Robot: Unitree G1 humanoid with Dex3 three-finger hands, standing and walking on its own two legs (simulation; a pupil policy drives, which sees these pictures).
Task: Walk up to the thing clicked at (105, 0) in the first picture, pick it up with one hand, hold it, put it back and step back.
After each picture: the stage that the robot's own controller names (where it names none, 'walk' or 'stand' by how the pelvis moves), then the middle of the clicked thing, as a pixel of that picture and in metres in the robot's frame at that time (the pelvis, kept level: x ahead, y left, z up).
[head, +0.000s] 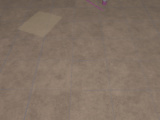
stand; out of the picture +2.38 -0.28 -0.66
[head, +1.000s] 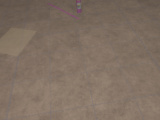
walk; (78, 4) +2.23 +0.19 -0.63
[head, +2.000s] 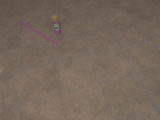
walk; (56, 25) +1.55 +0.46 -0.65
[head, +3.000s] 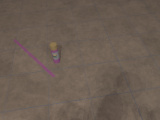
walk; (55, 53) +1.06 +0.38 -0.65
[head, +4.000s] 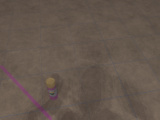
walk; (52, 89) +0.67 +0.26 -0.63
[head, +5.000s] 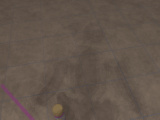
stand; (59, 115) +0.44 +0.20 -0.63
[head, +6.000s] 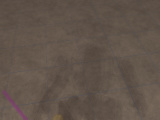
stand; out of the picture +0.39 +0.20 -0.64
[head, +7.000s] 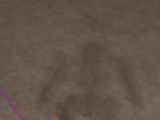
stand; out of the picture +0.37 +0.20 -0.65
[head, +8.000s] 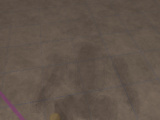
stand; out of the picture +0.40 +0.20 -0.66
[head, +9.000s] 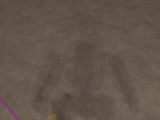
stand; out of the picture +0.38 +0.22 -0.65
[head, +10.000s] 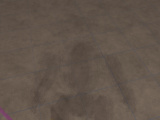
stand; out of the picture +0.35 +0.23 -0.66
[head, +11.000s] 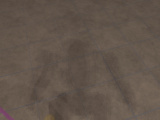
stand; out of the picture +0.37 +0.24 -0.65
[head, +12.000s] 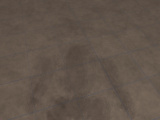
stand; out of the picture +0.34 +0.23 -0.66
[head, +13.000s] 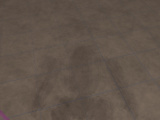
stand; out of the picture +0.35 +0.22 -0.66
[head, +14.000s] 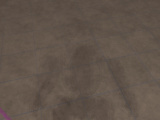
stand; out of the picture +0.35 +0.21 -0.66
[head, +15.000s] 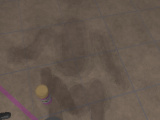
go down; (44, 95) +0.40 +0.21 -0.53
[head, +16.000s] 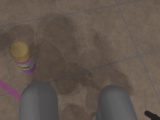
go down; (24, 59) +0.43 +0.27 -0.28
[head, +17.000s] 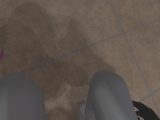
close in; out of the picture +0.41 +0.30 -0.20
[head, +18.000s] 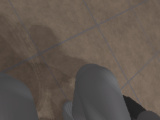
close; out of the picture +0.39 +0.33 -0.15
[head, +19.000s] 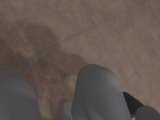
lift; out of the picture +0.37 +0.33 -0.15
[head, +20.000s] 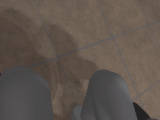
lift; out of the picture +0.31 +0.30 -0.12
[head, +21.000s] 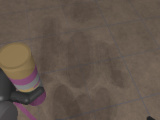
lift; (27, 80) +0.32 +0.19 +0.05
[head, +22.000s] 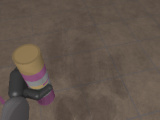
hold; (38, 79) +0.33 +0.17 +0.05
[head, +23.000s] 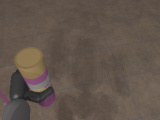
hold; (39, 81) +0.32 +0.17 +0.05
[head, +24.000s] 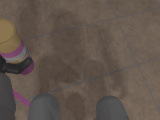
crouch; (15, 52) +0.41 +0.23 -0.04
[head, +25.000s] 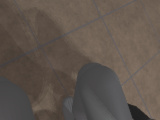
lower; out of the picture +0.39 +0.35 -0.16
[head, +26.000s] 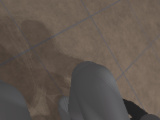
lower; out of the picture +0.41 +0.35 -0.16
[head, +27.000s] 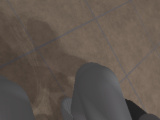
lower; out of the picture +0.40 +0.36 -0.16
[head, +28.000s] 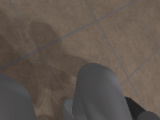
lower; out of the picture +0.38 +0.35 -0.16
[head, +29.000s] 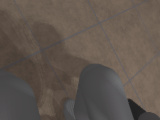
loosen; out of the picture +0.37 +0.34 -0.16
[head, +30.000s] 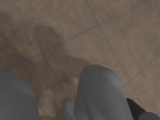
withdraw; out of the picture +0.38 +0.32 -0.16
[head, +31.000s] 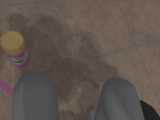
stand; (17, 52) +0.40 +0.28 -0.22
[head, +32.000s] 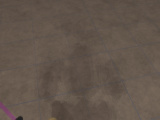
stand; out of the picture +0.35 +0.19 -0.58
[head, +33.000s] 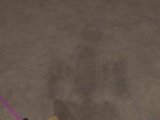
stand; out of the picture +0.37 +0.21 -0.60
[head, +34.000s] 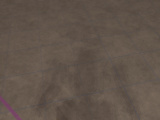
stand; out of the picture +0.37 +0.20 -0.64
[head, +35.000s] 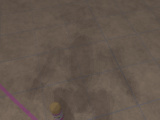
walk; (57, 112) +0.41 +0.20 -0.63
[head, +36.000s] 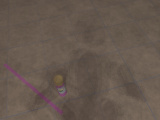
walk; (60, 86) +0.61 +0.24 -0.62
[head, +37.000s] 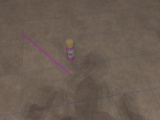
walk; (70, 50) +0.98 +0.17 -0.63
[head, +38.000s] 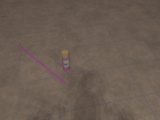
stand; (65, 61) +1.01 +0.21 -0.65
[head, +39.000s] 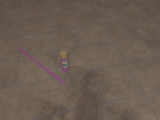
stand; (64, 61) +1.01 +0.22 -0.66
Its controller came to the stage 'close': yes
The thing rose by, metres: 0.68
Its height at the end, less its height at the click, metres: +0.00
